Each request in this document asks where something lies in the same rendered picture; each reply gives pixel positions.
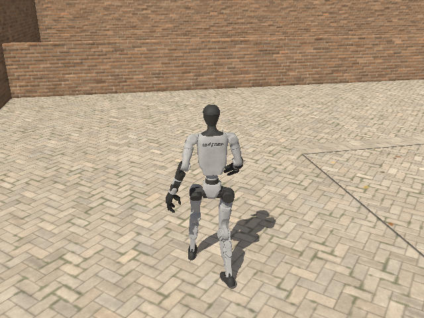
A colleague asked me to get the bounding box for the robot right upper arm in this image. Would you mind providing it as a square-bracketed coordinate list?
[225, 132, 243, 166]

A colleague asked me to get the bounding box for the robot right hand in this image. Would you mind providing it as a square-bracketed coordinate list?
[224, 163, 239, 176]

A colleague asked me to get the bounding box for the left robot shin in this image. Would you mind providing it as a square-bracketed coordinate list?
[189, 212, 199, 252]

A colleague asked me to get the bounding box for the left robot forearm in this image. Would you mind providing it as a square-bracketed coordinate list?
[168, 161, 186, 195]

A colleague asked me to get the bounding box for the robot left upper arm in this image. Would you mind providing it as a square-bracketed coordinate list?
[180, 133, 199, 172]

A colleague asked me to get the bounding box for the robot left hand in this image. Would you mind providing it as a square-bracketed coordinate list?
[166, 192, 181, 213]

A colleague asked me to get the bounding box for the robot head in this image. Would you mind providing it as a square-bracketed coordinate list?
[201, 105, 223, 136]

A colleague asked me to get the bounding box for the right robot forearm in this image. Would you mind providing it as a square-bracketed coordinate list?
[232, 157, 243, 171]

